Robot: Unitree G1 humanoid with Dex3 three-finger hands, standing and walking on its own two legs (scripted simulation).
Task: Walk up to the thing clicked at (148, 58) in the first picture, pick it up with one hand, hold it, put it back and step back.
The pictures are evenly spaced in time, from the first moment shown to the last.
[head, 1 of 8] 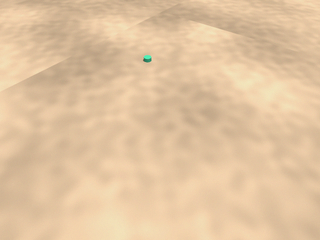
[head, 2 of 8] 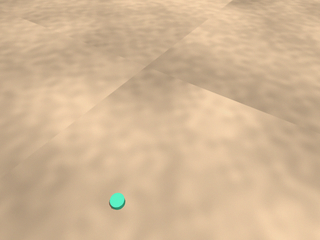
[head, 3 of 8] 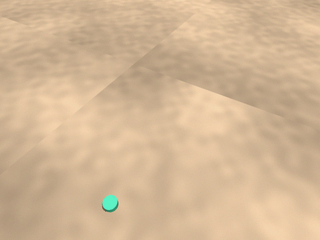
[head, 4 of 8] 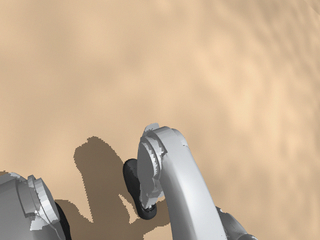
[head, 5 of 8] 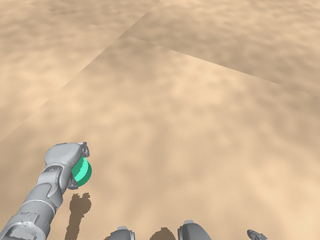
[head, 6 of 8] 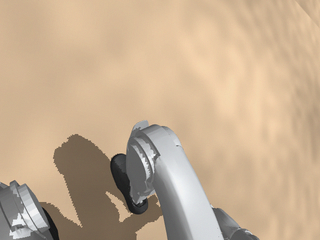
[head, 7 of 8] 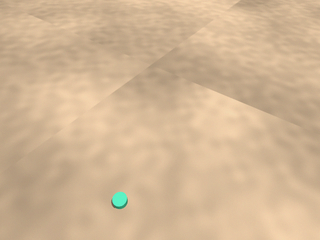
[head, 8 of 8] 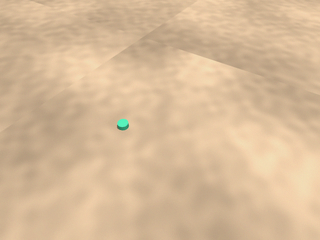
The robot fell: no
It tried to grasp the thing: yes
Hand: left
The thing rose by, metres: 0.67
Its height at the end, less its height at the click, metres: +0.00
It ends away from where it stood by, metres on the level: 0.02
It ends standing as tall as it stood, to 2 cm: yes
